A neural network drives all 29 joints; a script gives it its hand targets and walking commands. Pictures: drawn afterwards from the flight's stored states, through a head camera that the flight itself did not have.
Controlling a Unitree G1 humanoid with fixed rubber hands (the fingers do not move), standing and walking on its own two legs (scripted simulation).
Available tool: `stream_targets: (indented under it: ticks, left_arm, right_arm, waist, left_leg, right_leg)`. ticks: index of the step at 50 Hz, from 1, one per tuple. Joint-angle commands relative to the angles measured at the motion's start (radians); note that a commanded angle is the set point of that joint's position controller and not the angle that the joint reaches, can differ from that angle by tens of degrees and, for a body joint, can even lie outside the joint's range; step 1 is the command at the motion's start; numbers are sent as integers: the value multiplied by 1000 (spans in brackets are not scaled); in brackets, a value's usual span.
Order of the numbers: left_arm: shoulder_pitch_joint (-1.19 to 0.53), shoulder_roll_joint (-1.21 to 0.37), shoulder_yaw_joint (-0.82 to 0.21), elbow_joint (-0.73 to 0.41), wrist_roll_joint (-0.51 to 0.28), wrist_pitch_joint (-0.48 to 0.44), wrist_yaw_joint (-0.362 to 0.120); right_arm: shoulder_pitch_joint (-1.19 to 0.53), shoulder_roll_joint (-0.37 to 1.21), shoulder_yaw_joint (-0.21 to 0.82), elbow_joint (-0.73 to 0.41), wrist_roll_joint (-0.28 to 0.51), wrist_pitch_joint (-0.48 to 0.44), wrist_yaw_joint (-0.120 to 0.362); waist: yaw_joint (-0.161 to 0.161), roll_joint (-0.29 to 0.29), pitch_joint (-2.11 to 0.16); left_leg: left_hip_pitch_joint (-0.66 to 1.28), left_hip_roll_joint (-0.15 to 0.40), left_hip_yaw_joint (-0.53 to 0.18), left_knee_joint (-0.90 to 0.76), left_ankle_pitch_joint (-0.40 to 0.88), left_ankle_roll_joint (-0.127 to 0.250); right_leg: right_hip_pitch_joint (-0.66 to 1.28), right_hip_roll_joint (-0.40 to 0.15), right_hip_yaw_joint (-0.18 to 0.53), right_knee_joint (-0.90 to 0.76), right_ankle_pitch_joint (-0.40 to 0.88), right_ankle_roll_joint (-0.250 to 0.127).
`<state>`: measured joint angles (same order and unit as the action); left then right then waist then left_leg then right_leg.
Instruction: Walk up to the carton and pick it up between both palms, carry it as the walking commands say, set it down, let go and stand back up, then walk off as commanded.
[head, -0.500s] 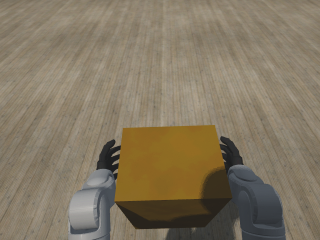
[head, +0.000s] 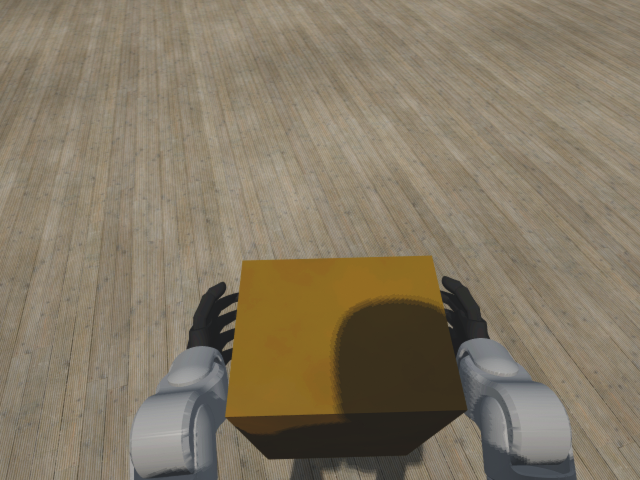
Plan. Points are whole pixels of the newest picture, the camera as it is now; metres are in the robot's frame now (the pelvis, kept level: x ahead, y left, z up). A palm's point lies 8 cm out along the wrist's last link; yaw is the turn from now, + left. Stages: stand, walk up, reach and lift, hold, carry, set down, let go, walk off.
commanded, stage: carry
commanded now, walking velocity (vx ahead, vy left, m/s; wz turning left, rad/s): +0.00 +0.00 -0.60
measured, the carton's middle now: (337, 373) +0.25 +0.01 +0.02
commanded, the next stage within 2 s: none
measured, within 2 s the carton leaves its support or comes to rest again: neither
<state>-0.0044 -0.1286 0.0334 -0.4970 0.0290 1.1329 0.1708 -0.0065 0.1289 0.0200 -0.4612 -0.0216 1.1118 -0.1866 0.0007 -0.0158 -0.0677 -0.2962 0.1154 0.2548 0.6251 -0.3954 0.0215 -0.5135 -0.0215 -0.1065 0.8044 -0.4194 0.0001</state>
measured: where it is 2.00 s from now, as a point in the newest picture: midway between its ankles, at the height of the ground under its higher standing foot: outside the picture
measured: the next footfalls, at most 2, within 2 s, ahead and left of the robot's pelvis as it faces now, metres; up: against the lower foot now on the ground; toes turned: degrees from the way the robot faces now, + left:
right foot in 0.10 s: +0.06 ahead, -0.13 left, +0.00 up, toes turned -10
left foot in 0.38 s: +0.06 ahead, +0.09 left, +0.00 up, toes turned -6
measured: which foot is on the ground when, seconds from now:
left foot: down 0.00-0.10, up 0.12-0.36, down 0.38-0.72, up 0.74-1.00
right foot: up 0.00-0.08, down 0.10-0.38, up 0.40-0.70, down 0.72-1.00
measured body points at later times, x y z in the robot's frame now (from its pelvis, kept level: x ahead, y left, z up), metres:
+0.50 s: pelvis -0.01 +0.00 +0.00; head +0.00 +0.03 +0.45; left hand +0.28 +0.07 +0.07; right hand +0.20 -0.20 +0.09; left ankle +0.02 +0.10 -0.73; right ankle -0.03 -0.11 -0.67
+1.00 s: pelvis -0.05 -0.02 +0.00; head -0.01 -0.03 +0.45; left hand +0.25 -0.06 +0.07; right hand +0.08 -0.29 +0.08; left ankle +0.01 +0.09 -0.71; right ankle -0.08 -0.12 -0.73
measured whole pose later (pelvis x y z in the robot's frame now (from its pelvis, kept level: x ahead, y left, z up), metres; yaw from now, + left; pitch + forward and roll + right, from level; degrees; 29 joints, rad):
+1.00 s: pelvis -0.05 -0.02 +0.00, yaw -35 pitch +5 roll -1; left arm -0.02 -0.13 0.01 -0.52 0.04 1.09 0.17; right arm -0.04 0.13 -0.01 -0.51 0.00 1.11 -0.19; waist -0.04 -0.01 -0.01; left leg -0.49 0.07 0.07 0.82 -0.46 -0.08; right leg -0.45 0.04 0.00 0.59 -0.24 -0.03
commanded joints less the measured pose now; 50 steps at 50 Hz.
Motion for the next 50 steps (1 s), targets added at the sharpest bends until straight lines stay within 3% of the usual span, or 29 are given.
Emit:
stream_targets:
  ticks: [1,3,4,5,6,7,8,9,11,15,18,19,20,21,22,24,26,29,32,34,35,36,37,38,39,40,42,47,50]
  left_arm:
    - [-392,-885,-645,-108,-291,-21,-127]
    - [-372,-882,-638,-92,-290,-17,-126]
    - [-367,-881,-631,-86,-290,-15,-126]
    - [-339,-866,-616,-71,-288,-14,-127]
    - [-345,-852,-599,-50,-276,-13,-125]
    - [-336,-865,-601,-31,-274,-12,-125]
    - [-330,-881,-596,-39,-262,-17,-127]
    - [-365,-888,-607,-64,-267,-20,-129]
    - [-423,-924,-635,-102,-276,-38,-136]
    - [-401,-925,-632,-135,-255,-60,-129]
    - [-363,-883,-630,-130,-245,-52,-117]
    - [-363,-872,-633,-134,-244,-46,-114]
    - [-370,-865,-641,-144,-241,-37,-113]
    - [-388,-846,-645,-142,-240,-26,-112]
    - [-419,-836,-652,-132,-248,-19,-115]
    - [-433,-875,-666,-100,-274,-14,-124]
    - [-453,-894,-672,-107,-291,-15,-127]
    - [-447,-889,-674,-122,-294,-12,-120]
    - [-416,-865,-662,-106,-287,0,-115]
    - [-384,-861,-650,-79,-284,8,-117]
    - [-380,-862,-639,-69,-285,10,-120]
    - [-357,-851,-619,-53,-284,7,-125]
    - [-359,-853,-604,-40,-274,2,-128]
    - [-361,-889,-612,-41,-279,-8,-132]
    - [-365,-921,-607,-48,-274,-17,-133]
    - [-390,-935,-613,-72,-278,-25,-136]
    - [-420,-966,-624,-112,-279,-48,-142]
    - [-345,-924,-606,-144,-238,-66,-125]
    - [-344,-885,-623,-161,-237,-54,-117]
  right_arm:
    - [-422,867,542,-187,254,-34,133]
    - [-404,859,541,-181,247,-30,127]
    - [-378,851,538,-170,244,-27,124]
    - [-367,840,539,-173,241,-24,121]
    - [-375,847,548,-177,244,-17,122]
    - [-401,837,565,-173,255,-11,126]
    - [-418,862,581,-171,266,-16,133]
    - [-427,876,576,-155,270,-19,136]
    - [-464,922,589,-173,286,-36,145]
    - [-491,935,608,-216,318,-53,151]
    - [-431,903,585,-186,312,-41,151]
    - [-409,884,571,-170,302,-37,150]
    - [-393,861,555,-153,291,-33,150]
    - [-386,851,543,-134,284,-26,150]
    - [-378,849,533,-123,271,-24,150]
    - [-377,853,517,-136,252,-28,146]
    - [-426,846,503,-162,250,-31,145]
    - [-427,845,508,-188,249,-34,138]
    - [-392,839,505,-168,237,-23,129]
    - [-377,836,506,-147,230,-13,122]
    - [-360,832,508,-137,227,-12,119]
    - [-373,828,517,-147,228,-11,117]
    - [-390,843,538,-162,234,-10,119]
    - [-449,852,573,-198,255,-13,126]
    - [-479,893,596,-201,274,-19,136]
    - [-487,917,600,-191,284,-24,140]
    - [-530,960,630,-226,319,-42,152]
    - [-497,939,644,-249,347,-51,156]
    - [-427,906,618,-212,331,-37,157]
  waist:
    - [0,206,-216]
    - [16,173,-251]
    - [19,114,-291]
    - [21,-38,-330]
    - [6,-282,-338]
    - [1,-236,-343]
    - [1,-161,-312]
    - [0,-135,-292]
    - [-1,-137,-273]
    - [6,-142,-316]
    - [-9,-100,-342]
    - [-17,12,-329]
    - [-19,245,-277]
    - [-15,332,-229]
    - [-15,264,-201]
    - [-3,142,-173]
    - [5,177,-164]
    - [3,248,-189]
    - [-4,265,-242]
    - [13,226,-280]
    - [14,149,-312]
    - [19,-51,-328]
    - [5,-295,-310]
    - [6,-256,-313]
    - [6,-193,-293]
    - [2,-173,-298]
    - [-1,-166,-287]
    - [12,-150,-353]
    - [3,-136,-360]
  left_leg:
    - [238,250,-159,-95,749,58]
    - [194,224,-81,25,755,16]
    - [101,192,-46,126,696,-27]
    - [-114,122,-43,276,427,-86]
    - [-359,-23,-64,432,-237,-121]
    - [-322,-26,-173,473,-354,-106]
    - [-328,-24,-201,468,-340,-100]
    - [-321,-9,-220,421,-309,-94]
    - [-276,-20,-200,340,-198,-91]
    - [-109,-71,-175,178,-77,-78]
    - [115,-70,-149,-142,82,-66]
    - [213,55,-298,-256,58,-35]
    - [269,283,-518,-337,172,35]
    - [213,422,-560,-327,349,155]
    - [125,402,-489,-292,444,193]
    - [79,295,-353,-274,495,132]
    - [114,234,-229,-243,459,71]
    - [152,240,-178,-200,476,74]
    - [201,269,-164,-134,592,83]
    - [190,254,-108,-29,600,30]
    - [95,223,-67,69,523,-27]
    - [-161,148,-66,218,226,-97]
    - [-407,32,-89,369,-274,-135]
    - [-388,27,-164,465,-321,-131]
    - [-407,23,-186,502,-286,-129]
    - [-400,32,-207,488,-235,-119]
    - [-359,18,-202,422,-133,-119]
    - [-203,-46,-187,255,-72,-106]
    - [-50,-80,-162,3,19,-98]
  right_leg:
    - [-6,1,-40,-77,40,-13]
    - [135,5,-43,-247,164,-25]
    - [291,-30,15,-323,333,-45]
    - [500,-163,222,-313,731,-100]
    - [641,-339,523,-294,1130,-204]
    - [556,-353,543,-298,1136,-257]
    - [501,-317,479,-328,974,-236]
    - [463,-315,428,-356,772,-224]
    - [396,-249,327,-368,653,-193]
    - [296,-207,313,-409,471,-159]
    - [191,-141,258,-353,349,-96]
    - [67,-84,209,-245,295,-47]
    - [-108,18,88,-64,101,2]
    - [-162,39,38,173,-170,13]
    - [-117,-4,60,319,-169,20]
    - [-83,-15,66,335,-92,10]
    - [-91,-12,22,247,-48,17]
    - [-33,-7,-21,93,-26,23]
    - [28,2,-55,-79,3,10]
    - [146,9,-64,-319,148,-3]
    - [300,-41,9,-409,272,-19]
    - [510,-205,261,-383,617,-77]
    - [618,-355,507,-326,1031,-173]
    - [558,-351,483,-304,1083,-236]
    - [533,-308,415,-320,985,-221]
    - [522,-298,360,-326,877,-219]
    - [486,-227,262,-308,855,-197]
    - [431,-214,305,-323,752,-195]
    - [364,-171,304,-295,690,-161]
